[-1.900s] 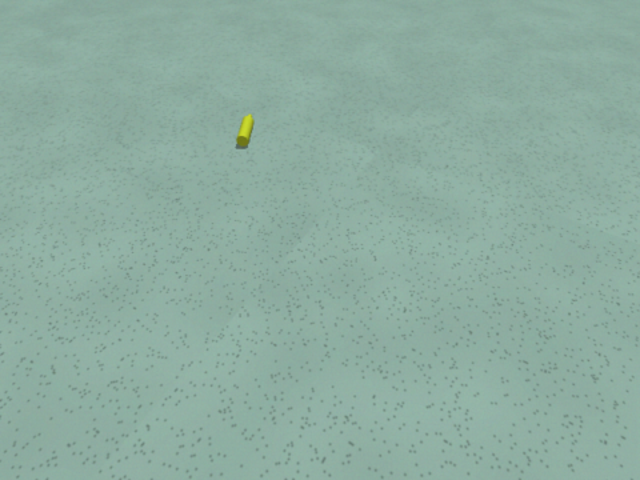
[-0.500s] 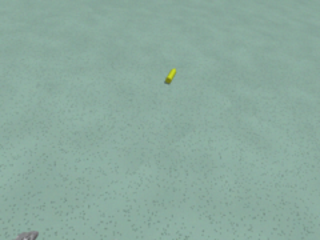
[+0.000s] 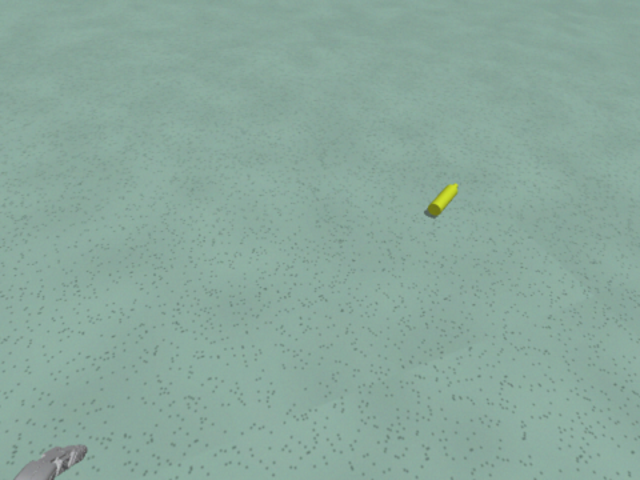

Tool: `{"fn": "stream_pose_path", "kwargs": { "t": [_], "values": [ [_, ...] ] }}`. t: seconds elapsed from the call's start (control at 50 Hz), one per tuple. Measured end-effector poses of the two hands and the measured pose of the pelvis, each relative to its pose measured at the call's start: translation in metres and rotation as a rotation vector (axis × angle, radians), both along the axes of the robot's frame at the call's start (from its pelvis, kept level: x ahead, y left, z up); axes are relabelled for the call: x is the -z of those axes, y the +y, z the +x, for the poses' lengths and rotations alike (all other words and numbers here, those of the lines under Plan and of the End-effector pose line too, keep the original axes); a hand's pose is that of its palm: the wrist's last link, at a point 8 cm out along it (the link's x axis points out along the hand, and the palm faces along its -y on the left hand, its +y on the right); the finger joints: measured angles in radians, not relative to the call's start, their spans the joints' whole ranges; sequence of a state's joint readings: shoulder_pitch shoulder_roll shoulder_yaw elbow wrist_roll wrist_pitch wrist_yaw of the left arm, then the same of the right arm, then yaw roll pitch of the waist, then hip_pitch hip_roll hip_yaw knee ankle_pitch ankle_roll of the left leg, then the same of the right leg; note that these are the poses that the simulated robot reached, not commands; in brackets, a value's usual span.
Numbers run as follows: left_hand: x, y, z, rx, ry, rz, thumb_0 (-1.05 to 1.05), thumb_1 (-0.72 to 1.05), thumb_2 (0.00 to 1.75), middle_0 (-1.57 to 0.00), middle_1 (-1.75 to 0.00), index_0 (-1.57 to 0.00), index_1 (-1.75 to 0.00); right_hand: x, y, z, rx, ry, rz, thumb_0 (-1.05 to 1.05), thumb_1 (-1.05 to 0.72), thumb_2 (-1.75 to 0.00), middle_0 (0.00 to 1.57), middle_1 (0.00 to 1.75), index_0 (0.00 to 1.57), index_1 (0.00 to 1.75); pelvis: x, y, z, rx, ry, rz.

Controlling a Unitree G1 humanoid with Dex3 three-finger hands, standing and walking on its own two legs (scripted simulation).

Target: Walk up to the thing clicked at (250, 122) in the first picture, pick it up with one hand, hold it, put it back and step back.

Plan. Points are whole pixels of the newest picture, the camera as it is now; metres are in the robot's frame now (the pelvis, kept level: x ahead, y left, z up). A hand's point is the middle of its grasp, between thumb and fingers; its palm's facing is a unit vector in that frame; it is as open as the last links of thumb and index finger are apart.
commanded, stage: walk up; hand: left
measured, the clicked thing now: (445, 197) +1.57 -0.59 -0.73
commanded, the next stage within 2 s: none
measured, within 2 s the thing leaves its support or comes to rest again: neither
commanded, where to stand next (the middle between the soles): +1.48 -1.00 m, yaw +56 degrees
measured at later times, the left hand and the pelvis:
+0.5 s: hand (224, 456) +0.21 +0.15 -0.18, palm faces +0.25 -0.92 -0.31, open 7.4 cm; pelvis +0.29 -0.11 -0.03, yaw +17 degrees
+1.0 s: hand (329, 285) +0.50 +0.00 -0.13, palm faces +0.49 -0.79 -0.37, open 7.4 cm; pelvis +0.57 -0.29 +0.00, yaw +32 degrees
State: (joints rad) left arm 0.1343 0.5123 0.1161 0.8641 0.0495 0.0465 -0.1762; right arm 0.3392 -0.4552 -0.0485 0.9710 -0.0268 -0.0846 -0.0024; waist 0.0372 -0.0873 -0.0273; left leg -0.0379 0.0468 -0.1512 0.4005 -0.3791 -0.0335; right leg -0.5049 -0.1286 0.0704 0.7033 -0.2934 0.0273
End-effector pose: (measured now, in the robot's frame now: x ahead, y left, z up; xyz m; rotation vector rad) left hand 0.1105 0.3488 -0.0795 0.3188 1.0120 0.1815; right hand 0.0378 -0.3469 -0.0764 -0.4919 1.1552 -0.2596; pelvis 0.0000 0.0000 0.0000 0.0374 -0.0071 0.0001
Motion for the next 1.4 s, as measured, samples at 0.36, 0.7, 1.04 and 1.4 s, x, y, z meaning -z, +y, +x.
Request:
{"fn": "stream_pose_path", "kwargs": {
  "t": [0.36, 0.7, 1.04, 1.4],
  "values": [
    [0.023, -0.115, -0.006, -0.418, 0.26, -0.008, 0.01, 0.9, 0.9, -0.2, -0.3, -0.2, -0.3, -0.008, -0.023, 0.414, -0.464, -0.147, 0.047, 0.0, -0.9, -0.89, 0.2, 0.3, 0.21, 0.3, 0.005, -0.095, 0.214, -0.263, -0.007, -0.023],
    [0.049, -0.196, 0.272, -0.328, 0.039, -0.072, 0.01, 0.91, 0.9, -0.2, -0.3, -0.2, -0.3, -0.002, -0.147, 0.514, -0.413, 0.022, -0.067, 0.0, -0.89, -0.89, 0.21, 0.3, 0.21, 0.3, 0.018, -0.186, 0.405, -0.403, -0.008, -0.002],
    [0.014, -0.326, 0.358, -0.609, 0.075, 0.008, 0.01, 0.9, 0.9, -0.2, -0.31, -0.2, -0.3, 0.004, -0.213, 0.782, -0.597, 0.005, -0.057, 0.0, -0.9, -0.89, 0.2, 0.3, 0.21, 0.3, 0.003, -0.293, 0.588, -0.573, -0.008, -0.032],
    [0.058, -0.421, 0.508, -0.617, 0.065, -0.063, 0.01, 0.91, 0.9, -0.2, -0.3, -0.2, -0.3, 0.001, -0.294, 0.95, -0.699, -0.066, -0.121, 0.0, -0.89, -0.89, 0.21, 0.3, 0.21, 0.3, 0.03, -0.389, 0.742, -0.672, -0.013, -0.011]
  ]
}}
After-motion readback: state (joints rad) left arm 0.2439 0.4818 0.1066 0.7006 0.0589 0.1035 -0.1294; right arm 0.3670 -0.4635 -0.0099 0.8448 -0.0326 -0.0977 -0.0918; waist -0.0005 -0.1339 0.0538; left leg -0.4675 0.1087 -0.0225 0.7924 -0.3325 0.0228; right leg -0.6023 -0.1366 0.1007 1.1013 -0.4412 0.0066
